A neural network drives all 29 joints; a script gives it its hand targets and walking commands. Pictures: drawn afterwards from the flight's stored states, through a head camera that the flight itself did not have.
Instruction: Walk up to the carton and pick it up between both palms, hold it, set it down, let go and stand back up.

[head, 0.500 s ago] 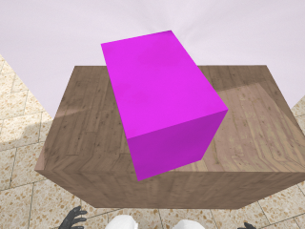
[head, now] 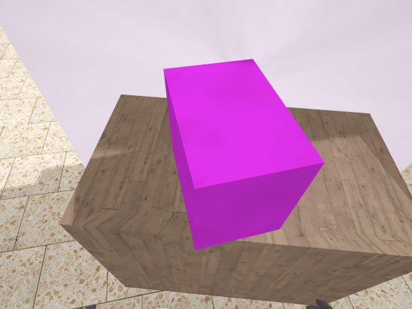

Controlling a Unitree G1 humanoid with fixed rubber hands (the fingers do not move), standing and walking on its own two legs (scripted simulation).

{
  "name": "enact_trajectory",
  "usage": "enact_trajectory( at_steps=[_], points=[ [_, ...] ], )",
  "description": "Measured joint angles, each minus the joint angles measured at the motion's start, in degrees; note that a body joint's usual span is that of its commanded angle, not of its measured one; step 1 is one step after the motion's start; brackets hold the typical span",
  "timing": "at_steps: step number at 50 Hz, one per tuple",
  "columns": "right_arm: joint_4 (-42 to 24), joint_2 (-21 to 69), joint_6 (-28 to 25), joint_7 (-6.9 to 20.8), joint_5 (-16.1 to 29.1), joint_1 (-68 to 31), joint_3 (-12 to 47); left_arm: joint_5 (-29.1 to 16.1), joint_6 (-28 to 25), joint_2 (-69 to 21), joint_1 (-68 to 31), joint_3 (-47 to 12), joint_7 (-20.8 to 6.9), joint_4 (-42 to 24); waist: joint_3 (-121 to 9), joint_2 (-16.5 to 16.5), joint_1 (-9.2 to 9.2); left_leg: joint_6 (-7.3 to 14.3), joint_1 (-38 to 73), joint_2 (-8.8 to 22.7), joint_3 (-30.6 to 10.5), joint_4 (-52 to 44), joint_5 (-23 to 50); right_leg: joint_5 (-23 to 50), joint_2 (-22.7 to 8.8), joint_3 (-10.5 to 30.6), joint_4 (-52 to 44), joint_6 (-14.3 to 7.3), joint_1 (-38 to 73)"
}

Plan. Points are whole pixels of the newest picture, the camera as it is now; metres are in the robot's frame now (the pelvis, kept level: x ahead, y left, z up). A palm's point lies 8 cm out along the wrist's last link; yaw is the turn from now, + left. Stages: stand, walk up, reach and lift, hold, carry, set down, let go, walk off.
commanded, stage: walk up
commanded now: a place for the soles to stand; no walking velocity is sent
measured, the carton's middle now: (224, 153) +0.40 -0.03 +0.05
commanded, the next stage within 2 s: reach and lift in 0.48 s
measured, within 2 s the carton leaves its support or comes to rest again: neither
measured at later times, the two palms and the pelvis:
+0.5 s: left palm out of the picture +0.06 +0.26 -0.12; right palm out of the picture +0.10 -0.25 -0.10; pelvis +0.00 +0.00 +0.00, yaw +3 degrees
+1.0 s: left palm (100, 297) +0.14 +0.21 -0.08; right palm (348, 299) +0.14 -0.26 -0.06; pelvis +0.00 -0.02 +0.01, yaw -3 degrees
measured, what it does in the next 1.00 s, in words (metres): stands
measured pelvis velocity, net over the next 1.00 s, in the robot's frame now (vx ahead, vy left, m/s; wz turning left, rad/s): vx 0.00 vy -0.02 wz -0.05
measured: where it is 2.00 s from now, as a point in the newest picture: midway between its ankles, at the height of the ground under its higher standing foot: outside the picture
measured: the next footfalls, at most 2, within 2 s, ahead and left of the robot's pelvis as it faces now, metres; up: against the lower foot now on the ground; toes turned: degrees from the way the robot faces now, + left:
none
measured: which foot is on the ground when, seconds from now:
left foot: down 0.00-1.00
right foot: down 0.00-1.00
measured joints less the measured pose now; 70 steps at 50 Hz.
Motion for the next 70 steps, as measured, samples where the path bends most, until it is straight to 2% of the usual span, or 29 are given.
enact_trajectory(
  at_steps=[26,30,32,34,36,38,42,47,53,61,70],
  points=[
    [-0.7,-0.4,0.2,-0.5,0.2,-0.2,0.3,-0.1,1.0,0.7,-3.1,-0.7,0.3,1.6,0.2,-0.5,-0.01,0.0,-0.6,-1.5,-3.3,1.3,-0.2,-1.4,-1.4,-3.1,0.9,0.3,1.0],
    [8.8,1.8,-4.2,1.7,-4.6,-10.5,-4.6,-1.7,13.1,1.7,-5.1,1.2,2.4,-5.4,1.0,-1.5,0.46,-0.5,-6.0,1.0,1.6,7.2,-2.6,-3.0,-0.3,0.3,7.9,-0.3,-5.9],
    [10.0,2.3,-4.9,2.7,-4.6,-14.8,-4.9,-1.7,17.2,2.1,-8.1,2.1,3.0,-8.8,2.8,-1.8,0.39,-0.9,-7.4,1.7,2.4,9.9,-3.6,-4.1,0.2,1.0,10.5,-0.6,-7.5],
    [9.8,2.6,-6.5,3.5,-3.5,-16.9,-4.2,-1.4,18.8,1.7,-10.3,2.6,3.3,-12.7,4.3,-1.5,0.35,-1.0,-7.1,2.6,2.6,10.4,-2.7,-3.8,1.0,1.0,10.8,-0.7,-7.2],
    [9.6,2.9,-8.3,4.3,-2.1,-17.3,-2.9,-0.7,18.6,0.6,-11.1,3.2,3.3,-16.3,5.1,-1.7,0.19,-1.4,-4.7,3.0,2.8,8.6,-3.1,-2.4,1.6,1.2,8.3,-1.4,-4.7],
    [9.3,2.7,-9.6,4.7,-0.9,-16.3,-1.5,-0.2,18.0,-1.0,-10.4,3.5,3.1,-18.7,4.4,-1.6,-0.18,-1.7,-1.4,3.4,3.0,4.8,0.3,-0.4,2.2,1.5,4.5,-1.6,-1.5],
    [7.0,1.7,-9.2,4.8,-0.5,-12.3,-0.4,-0.2,17.2,-3.4,-8.2,3.0,3.1,-18.5,1.1,-1.9,-0.57,-1.8,4.4,3.3,3.7,-2.9,1.0,1.0,2.5,2.4,-2.1,-1.5,3.4],
    [1.6,-0.2,-6.5,5.4,-0.1,-9.5,-0.6,-0.6,17.0,-4.7,-7.5,3.2,4.1,-16.1,0.9,-2.3,0.79,-2.0,7.0,3.4,4.7,-7.2,2.9,2.4,2.7,3.4,-4.8,-1.7,5.0],
    [-2.1,-0.4,-6.8,6.9,1.5,-8.7,-0.4,-1.0,12.7,-5.3,-4.6,4.0,6.2,-19.0,2.0,-2.5,2.10,-2.2,6.3,3.6,4.9,-9.2,4.2,3.6,3.0,3.6,-6.5,-2.0,4.1],
    [-0.4,0.4,-12.4,7.6,3.6,-8.0,0.1,-2.0,5.1,-5.9,-0.5,1.7,7.6,-22.8,0.3,-2.2,1.69,-1.9,6.0,3.5,4.7,-10.3,4.3,4.0,3.1,3.6,-8.5,-1.6,4.3],
    [0.5,-2.4,-15.2,10.2,7.6,-5.4,0.9,-1.2,2.0,-8.6,1.6,-0.8,9.6,-25.5,-2.1,-1.9,1.75,-1.3,8.0,3.6,5.9,-11.3,3.3,4.2,3.3,4.9,-10.7,-1.0,6.4]
  ],
)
